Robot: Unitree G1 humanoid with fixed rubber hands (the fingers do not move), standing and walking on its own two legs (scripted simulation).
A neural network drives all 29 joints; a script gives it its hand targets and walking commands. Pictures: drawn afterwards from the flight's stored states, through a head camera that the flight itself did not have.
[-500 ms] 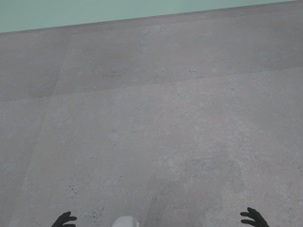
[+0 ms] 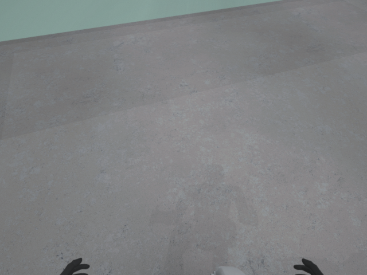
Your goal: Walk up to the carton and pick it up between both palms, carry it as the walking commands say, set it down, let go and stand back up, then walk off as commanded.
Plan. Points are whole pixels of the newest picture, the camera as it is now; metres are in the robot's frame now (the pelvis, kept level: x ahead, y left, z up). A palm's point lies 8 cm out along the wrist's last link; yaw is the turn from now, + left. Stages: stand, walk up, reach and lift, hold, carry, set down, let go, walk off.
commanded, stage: walk up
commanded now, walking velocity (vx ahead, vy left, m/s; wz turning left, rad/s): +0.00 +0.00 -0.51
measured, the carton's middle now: out of the picture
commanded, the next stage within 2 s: none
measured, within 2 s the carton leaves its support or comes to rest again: neither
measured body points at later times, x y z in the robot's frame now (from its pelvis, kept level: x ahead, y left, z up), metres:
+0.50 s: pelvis +0.01 +0.00 +0.00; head +0.02 -0.04 +0.45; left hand +0.17 +0.26 -0.08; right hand +0.08 -0.28 -0.13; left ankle +0.05 +0.18 -0.67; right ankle -0.01 -0.09 -0.74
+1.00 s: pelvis +0.03 +0.08 +0.00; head +0.06 +0.08 +0.44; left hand +0.26 +0.27 -0.12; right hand +0.00 -0.22 -0.11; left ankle +0.06 +0.18 -0.74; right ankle -0.03 +0.00 -0.70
